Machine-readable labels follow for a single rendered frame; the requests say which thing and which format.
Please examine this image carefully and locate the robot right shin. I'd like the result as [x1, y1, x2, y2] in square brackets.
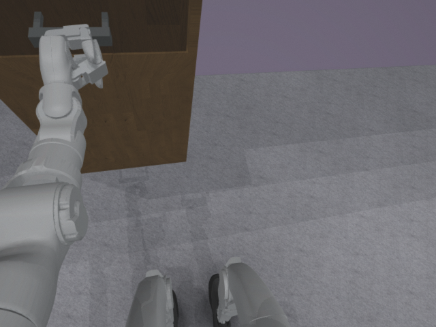
[217, 257, 241, 323]

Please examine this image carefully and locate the right robot foot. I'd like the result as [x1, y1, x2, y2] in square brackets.
[208, 274, 231, 327]

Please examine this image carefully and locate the robot left hand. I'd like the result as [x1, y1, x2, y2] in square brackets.
[39, 24, 108, 90]

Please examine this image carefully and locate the robot left forearm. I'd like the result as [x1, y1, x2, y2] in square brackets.
[1, 82, 87, 190]

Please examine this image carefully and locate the cabinet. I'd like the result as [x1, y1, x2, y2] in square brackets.
[0, 0, 202, 174]

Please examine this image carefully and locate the drawer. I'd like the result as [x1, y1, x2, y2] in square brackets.
[0, 0, 189, 56]

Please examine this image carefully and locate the handle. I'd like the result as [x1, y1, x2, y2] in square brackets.
[28, 12, 112, 48]

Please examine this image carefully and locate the robot left upper arm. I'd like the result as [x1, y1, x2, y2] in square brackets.
[0, 181, 89, 327]

